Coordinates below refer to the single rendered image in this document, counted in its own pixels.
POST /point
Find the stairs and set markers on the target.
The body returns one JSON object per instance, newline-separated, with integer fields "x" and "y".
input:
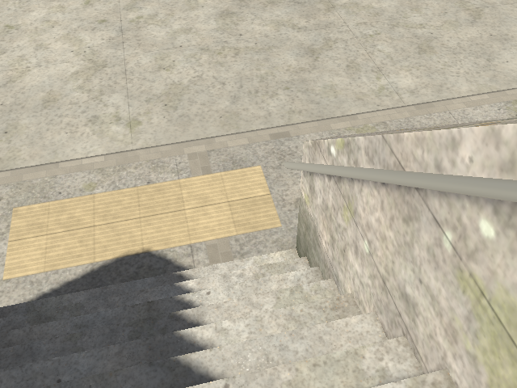
{"x": 268, "y": 321}

